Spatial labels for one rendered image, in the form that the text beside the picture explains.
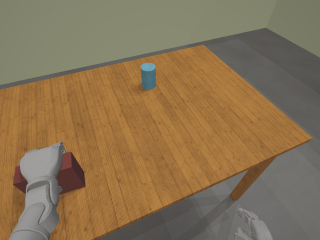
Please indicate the sponge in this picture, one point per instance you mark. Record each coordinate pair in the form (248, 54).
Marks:
(70, 176)

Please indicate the robot left forearm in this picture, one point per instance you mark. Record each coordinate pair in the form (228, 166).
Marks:
(40, 216)

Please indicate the left robot hand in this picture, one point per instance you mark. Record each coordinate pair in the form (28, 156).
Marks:
(43, 162)

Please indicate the table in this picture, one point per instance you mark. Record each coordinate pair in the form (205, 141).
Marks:
(141, 150)

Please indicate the right robot hand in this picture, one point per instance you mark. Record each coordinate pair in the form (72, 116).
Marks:
(259, 230)

